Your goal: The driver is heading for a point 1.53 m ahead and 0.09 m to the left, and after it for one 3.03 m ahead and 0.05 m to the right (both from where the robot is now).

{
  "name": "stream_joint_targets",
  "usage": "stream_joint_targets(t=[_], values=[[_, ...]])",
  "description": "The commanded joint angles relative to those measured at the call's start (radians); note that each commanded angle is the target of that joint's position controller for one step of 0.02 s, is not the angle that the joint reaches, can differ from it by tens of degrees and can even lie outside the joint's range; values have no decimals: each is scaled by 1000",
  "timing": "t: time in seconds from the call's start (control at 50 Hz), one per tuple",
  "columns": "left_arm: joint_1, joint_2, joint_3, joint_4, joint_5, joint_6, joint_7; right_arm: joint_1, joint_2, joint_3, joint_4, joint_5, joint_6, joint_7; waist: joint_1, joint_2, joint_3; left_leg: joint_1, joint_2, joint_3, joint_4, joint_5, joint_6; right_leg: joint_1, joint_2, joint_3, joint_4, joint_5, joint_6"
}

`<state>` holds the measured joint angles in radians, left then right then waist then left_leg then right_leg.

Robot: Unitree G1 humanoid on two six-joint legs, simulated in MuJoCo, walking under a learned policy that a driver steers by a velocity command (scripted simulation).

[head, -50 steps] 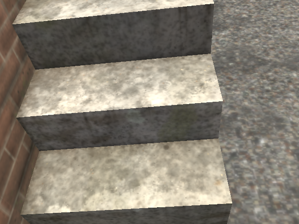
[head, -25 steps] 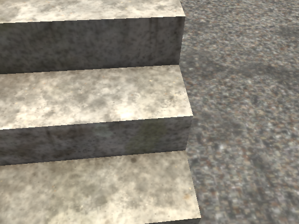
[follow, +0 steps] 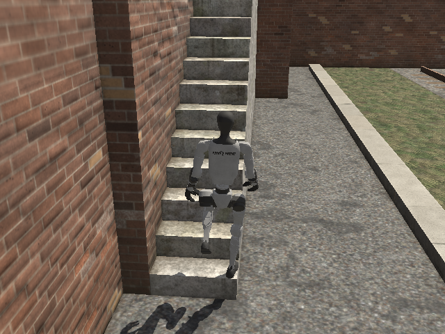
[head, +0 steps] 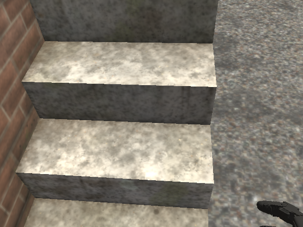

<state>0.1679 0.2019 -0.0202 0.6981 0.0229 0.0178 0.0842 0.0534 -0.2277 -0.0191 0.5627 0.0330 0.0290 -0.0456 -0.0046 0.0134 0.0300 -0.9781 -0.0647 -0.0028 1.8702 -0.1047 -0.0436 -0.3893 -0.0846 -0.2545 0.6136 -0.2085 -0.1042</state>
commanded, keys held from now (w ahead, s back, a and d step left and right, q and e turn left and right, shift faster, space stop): w+q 0.16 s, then w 0.84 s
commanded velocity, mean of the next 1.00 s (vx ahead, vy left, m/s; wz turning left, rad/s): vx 0.20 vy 0.00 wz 0.21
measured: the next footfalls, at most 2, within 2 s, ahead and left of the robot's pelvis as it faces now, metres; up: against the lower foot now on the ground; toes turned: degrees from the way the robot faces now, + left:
left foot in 0.40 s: +0.09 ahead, +0.13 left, +0.00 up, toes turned +17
right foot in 0.72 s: +0.11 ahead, -0.04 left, +0.00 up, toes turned +10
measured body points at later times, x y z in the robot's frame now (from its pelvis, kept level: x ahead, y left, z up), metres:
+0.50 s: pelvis +0.03 +0.02 -0.01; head +0.04 +0.05 +0.44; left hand +0.18 +0.28 -0.11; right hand +0.19 -0.18 -0.09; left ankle +0.05 +0.12 -0.72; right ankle +0.03 -0.08 -0.64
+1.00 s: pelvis +0.09 +0.01 +0.01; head +0.09 +0.01 +0.46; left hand +0.04 +0.28 -0.11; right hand +0.32 -0.16 -0.07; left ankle +0.07 +0.15 -0.52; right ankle +0.07 -0.05 -0.72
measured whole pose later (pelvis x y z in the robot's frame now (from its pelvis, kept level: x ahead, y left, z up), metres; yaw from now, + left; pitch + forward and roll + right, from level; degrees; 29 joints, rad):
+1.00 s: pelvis +0.09 +0.01 +0.01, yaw +12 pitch +2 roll +1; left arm 0.48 0.25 0.03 0.78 0.05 -0.09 0.05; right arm 0.19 -0.19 -0.02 0.59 -0.05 0.03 -0.01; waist 0.06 0.00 -0.06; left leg -0.85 -0.08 -0.09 1.69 -0.20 0.01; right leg -0.21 0.07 -0.06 0.48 -0.31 -0.11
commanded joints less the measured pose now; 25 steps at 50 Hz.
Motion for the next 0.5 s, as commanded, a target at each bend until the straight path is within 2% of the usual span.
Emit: stream_joint_targets(t=[0.02,0.04,0.06,0.08,0.1,0.12,0.14,0.18,0.2,0.22,0.26,0.28,0.3,0.32,0.34,0.36,0.38,0.4,0.42,0.44,0.46,0.48,0.5], values=[[-96,98,11,-149,13,1,22,119,-16,1,-20,0,21,-26,-51,-96,-32,16,13,14,-113,70,-70,59,-162,162,-285,-53,-86],[-84,87,4,-165,29,9,19,151,-19,-4,-13,-4,37,-37,-38,-126,-57,38,-11,55,65,10,-89,71,-203,185,-280,-66,-116],[-95,92,2,-189,26,14,21,178,-52,-16,-22,-3,46,-42,-51,-139,-53,37,-1,33,77,-37,-102,82,-216,185,-286,-91,-125],[-97,104,4,-205,17,16,28,161,-67,-21,-43,-6,52,-42,-49,-144,-35,26,5,27,79,-68,-109,93,-229,191,-295,-121,-125],[-96,127,13,-215,6,12,39,122,-84,-24,-71,-8,46,-37,-52,-147,-15,-9,36,-3,-45,-63,-111,138,-231,192,-300,-139,-118],[-99,148,24,-225,-2,4,53,97,-82,-23,-86,-21,37,-25,-49,-140,-22,-11,62,-14,-136,-58,-112,182,-253,207,-315,-159,-118],[-91,160,31,-234,-8,1,67,93,-83,-21,-92,-28,28,-14,-43,-150,-54,2,83,-3,-194,-78,-113,235,-279,220,-335,-222,-119],[-99,173,47,-248,-8,3,77,85,-55,-8,-92,-22,22,5,-39,-147,-80,70,125,13,-426,-120,-95,288,-281,206,-342,-262,-106],[-85,188,58,-244,-10,7,78,61,-37,0,-102,-28,19,9,-22,-147,-81,112,138,30,-540,-162,-83,300,-283,200,-346,-270,-113],[-70,203,69,-242,-13,9,75,61,-24,7,-101,-22,17,15,-12,-148,-79,146,143,42,-640,-232,-71,320,-288,199,-359,-276,-115],[-42,203,80,-232,-22,25,60,57,-10,19,-103,-15,18,17,14,-136,-64,178,154,54,-802,-357,-39,374,-315,223,-362,-245,-131],[-59,203,82,-239,-18,28,54,75,-16,19,-99,-15,15,20,11,-127,-69,215,167,44,-888,-369,-21,387,-317,225,-357,-206,-133],[-81,205,85,-239,-25,33,44,113,-16,19,-84,-16,9,23,-6,-109,-82,277,172,47,-994,-345,0,392,-313,214,-347,-145,-128],[-82,200,83,-208,-37,34,23,185,-26,17,-17,-31,7,27,-3,-44,-119,458,101,171,-1055,-316,23,306,-277,145,-342,-178,-130],[-92,214,84,-190,-51,32,6,255,-22,11,12,-30,3,33,-42,-48,-111,556,95,180,-1188,-227,56,269,-250,116,-324,-203,-112],[-78,192,77,-169,-63,24,-13,303,-23,9,47,-37,2,33,-51,-33,-103,641,70,192,-1318,-180,88,253,-222,96,-279,-192,-90],[-36,143,56,-126,-41,13,-63,339,-32,4,-11,-32,-23,51,-70,-16,-62,703,70,182,-1448,-70,69,246,-135,26,-64,-162,-25],[-112,39,26,-142,-38,12,-74,360,1,15,18,-54,-45,60,-83,64,-79,820,117,104,-1485,0,70,128,-56,-6,146,-247,6],[-213,-7,7,-214,-29,20,-59,312,-90,5,-43,-79,-58,54,-90,304,-61,841,274,-241,-1478,159,171,-158,81,28,409,-326,98],[-190,32,1,-241,-37,40,-32,204,-66,12,-119,-73,-60,40,-62,266,-142,823,355,-327,-1490,9,242,-225,33,207,586,-350,137],[-153,77,24,-224,-48,55,-26,131,-58,28,-152,-48,-41,21,-40,256,-205,747,357,-307,-1452,-28,294,-227,83,217,918,-321,177],[-173,80,17,-234,-62,63,-20,103,-19,48,-176,-55,-26,23,-42,153,-187,749,310,-174,-1397,-57,267,-278,109,297,946,-253,193],[-188,89,18,-242,-38,57,-15,129,4,54,-176,-44,-28,23,-67,101,-134,719,317,-205,-1414,-36,256,-316,146,294,954,-199,208]])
